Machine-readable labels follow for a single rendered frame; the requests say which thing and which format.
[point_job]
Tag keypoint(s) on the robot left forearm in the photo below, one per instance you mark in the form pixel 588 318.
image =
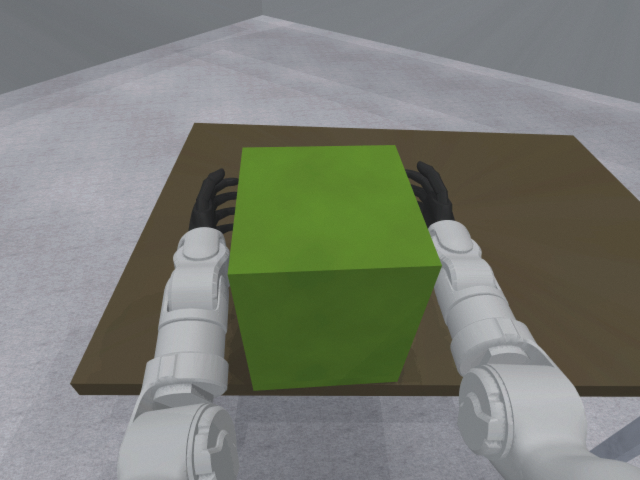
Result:
pixel 189 366

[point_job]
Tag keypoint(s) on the table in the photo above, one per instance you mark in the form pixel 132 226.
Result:
pixel 559 230

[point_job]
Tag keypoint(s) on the robot right hand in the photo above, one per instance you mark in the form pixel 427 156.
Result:
pixel 436 205

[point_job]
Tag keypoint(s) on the left robot upper arm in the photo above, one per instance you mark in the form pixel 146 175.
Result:
pixel 194 442

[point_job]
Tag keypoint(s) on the right robot upper arm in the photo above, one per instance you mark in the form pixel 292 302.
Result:
pixel 528 421

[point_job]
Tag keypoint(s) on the carton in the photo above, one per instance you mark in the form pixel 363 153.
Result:
pixel 331 265

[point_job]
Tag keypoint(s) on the robot right forearm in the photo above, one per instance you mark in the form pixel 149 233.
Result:
pixel 481 324

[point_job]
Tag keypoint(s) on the robot left hand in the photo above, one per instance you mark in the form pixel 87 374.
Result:
pixel 203 213

